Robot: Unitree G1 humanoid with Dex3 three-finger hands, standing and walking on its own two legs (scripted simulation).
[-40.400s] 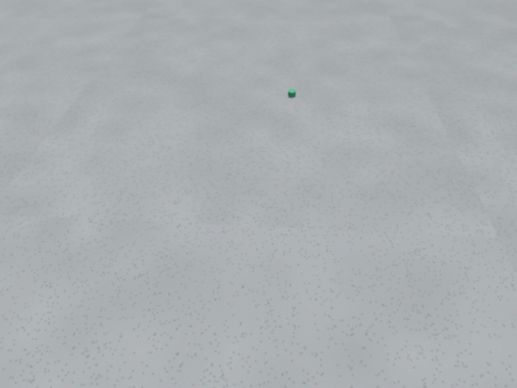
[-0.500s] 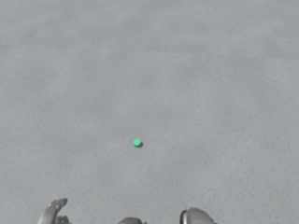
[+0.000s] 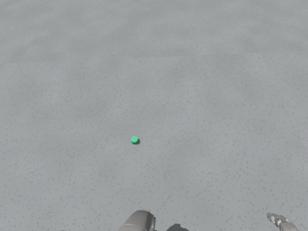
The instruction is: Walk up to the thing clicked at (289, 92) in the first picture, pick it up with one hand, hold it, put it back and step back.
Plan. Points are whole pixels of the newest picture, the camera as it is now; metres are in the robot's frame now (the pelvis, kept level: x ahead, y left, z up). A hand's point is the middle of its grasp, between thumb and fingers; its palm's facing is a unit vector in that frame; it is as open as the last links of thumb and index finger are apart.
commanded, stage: step back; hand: left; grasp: from above
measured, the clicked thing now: (134, 140) +0.75 +0.27 -0.74
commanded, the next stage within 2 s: stand in 1.80 s
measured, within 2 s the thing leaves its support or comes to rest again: neither
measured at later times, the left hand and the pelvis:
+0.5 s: hand out of the picture -0.08 +0.28 -0.14, palm faces +0.00 -0.92 -0.39, open 7.4 cm; pelvis -0.18 +0.01 +0.00, yaw +0 degrees
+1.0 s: hand out of the picture -0.26 +0.28 -0.14, palm faces +0.07 -0.92 -0.39, open 7.4 cm; pelvis -0.33 +0.00 +0.00, yaw +4 degrees
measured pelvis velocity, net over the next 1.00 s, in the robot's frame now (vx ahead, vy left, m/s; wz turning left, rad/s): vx -0.33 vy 0.00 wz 0.06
